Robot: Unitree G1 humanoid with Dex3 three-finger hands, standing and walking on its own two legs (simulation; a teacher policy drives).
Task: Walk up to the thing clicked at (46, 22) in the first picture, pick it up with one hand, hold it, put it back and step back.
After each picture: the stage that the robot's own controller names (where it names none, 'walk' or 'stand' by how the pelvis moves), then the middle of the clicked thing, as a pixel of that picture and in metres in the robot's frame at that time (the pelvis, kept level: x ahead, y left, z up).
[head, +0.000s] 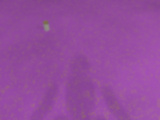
stand; (46, 25) +1.68 +0.48 -0.72
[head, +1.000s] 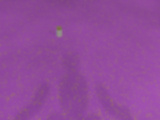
walk; (59, 31) +1.57 +0.21 -0.69
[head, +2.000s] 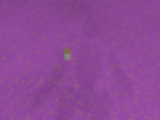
walk; (67, 54) +1.07 +0.17 -0.70
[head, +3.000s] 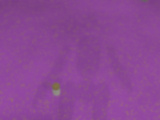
walk; (56, 89) +0.72 +0.19 -0.70
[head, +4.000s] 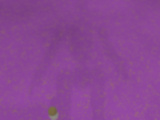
walk; (53, 113) +0.47 +0.19 -0.70
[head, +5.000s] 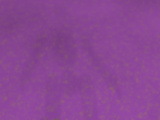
stand; out of the picture +0.40 +0.18 -0.69
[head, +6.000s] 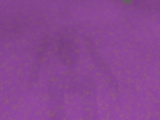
stand; out of the picture +0.38 +0.18 -0.72
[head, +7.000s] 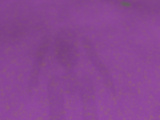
stand; out of the picture +0.36 +0.17 -0.73
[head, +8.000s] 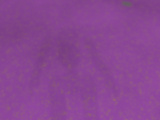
stand; out of the picture +0.35 +0.17 -0.73
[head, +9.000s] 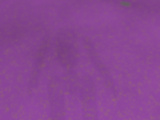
stand; out of the picture +0.35 +0.18 -0.73
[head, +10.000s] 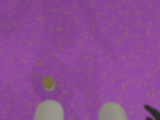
go down; (48, 83) +0.41 +0.17 -0.47
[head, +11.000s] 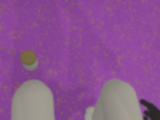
go down; (29, 60) +0.44 +0.21 -0.31
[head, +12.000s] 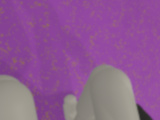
close in; out of the picture +0.43 +0.24 -0.24
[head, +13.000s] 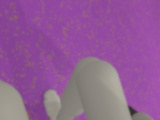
close; out of the picture +0.42 +0.26 -0.23
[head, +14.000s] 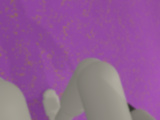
lift; out of the picture +0.40 +0.25 -0.23
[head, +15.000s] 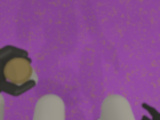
lift; (23, 75) +0.34 +0.20 -0.02
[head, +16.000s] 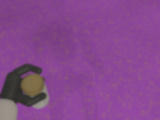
hold; (36, 91) +0.31 +0.16 +0.01
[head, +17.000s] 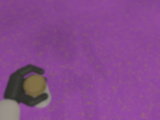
hold; (38, 91) +0.32 +0.16 +0.00
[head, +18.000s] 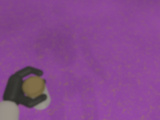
hold; (37, 93) +0.31 +0.16 +0.01
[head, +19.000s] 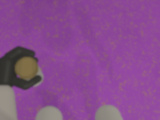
crouch; (30, 72) +0.38 +0.17 -0.06
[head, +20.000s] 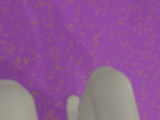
lower; out of the picture +0.42 +0.26 -0.18
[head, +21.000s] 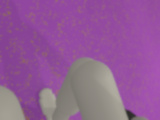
lower; out of the picture +0.42 +0.28 -0.24
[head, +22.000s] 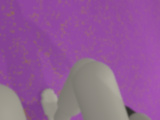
lower; out of the picture +0.42 +0.28 -0.24
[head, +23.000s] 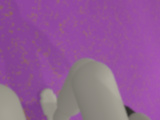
lower; out of the picture +0.42 +0.28 -0.24
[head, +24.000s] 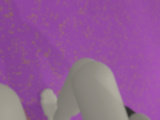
lower; out of the picture +0.42 +0.28 -0.23
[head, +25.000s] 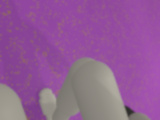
open; out of the picture +0.42 +0.27 -0.23
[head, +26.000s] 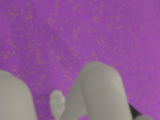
stand; out of the picture +0.42 +0.26 -0.24
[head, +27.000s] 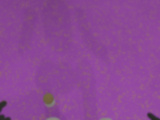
stand; (49, 100) +0.40 +0.18 -0.56
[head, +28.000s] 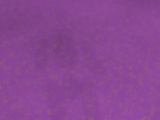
stand; out of the picture +0.37 +0.17 -0.67
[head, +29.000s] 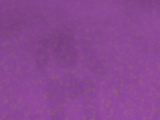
stand; out of the picture +0.37 +0.17 -0.67
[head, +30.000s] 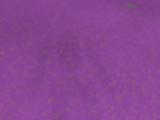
stand; out of the picture +0.38 +0.16 -0.71
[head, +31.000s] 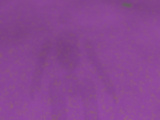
stand; out of the picture +0.38 +0.18 -0.73
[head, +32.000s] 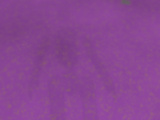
stand; out of the picture +0.36 +0.18 -0.73
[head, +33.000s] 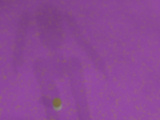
walk; (57, 104) +0.45 +0.14 -0.71
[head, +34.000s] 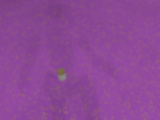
walk; (61, 74) +0.76 +0.22 -0.69
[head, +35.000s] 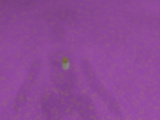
stand; (65, 63) +1.03 +0.18 -0.70
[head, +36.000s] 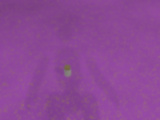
stand; (67, 70) +0.98 +0.16 -0.72
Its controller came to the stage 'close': yes
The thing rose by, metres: 0.70
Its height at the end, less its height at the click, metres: +0.00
